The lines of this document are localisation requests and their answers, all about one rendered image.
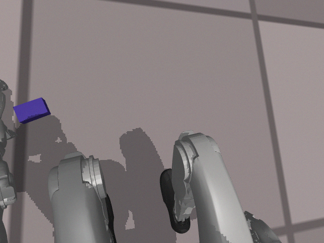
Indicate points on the left robot arm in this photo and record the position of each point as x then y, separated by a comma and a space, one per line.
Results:
8, 193

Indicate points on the left robot foot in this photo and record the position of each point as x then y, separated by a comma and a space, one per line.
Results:
111, 219

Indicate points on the small box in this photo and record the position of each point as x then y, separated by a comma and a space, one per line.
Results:
31, 110

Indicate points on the left robot hand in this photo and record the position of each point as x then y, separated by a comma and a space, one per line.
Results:
3, 86

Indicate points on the right robot hand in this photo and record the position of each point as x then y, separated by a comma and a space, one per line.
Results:
261, 232

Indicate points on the right robot foot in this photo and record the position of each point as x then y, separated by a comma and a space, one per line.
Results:
168, 197

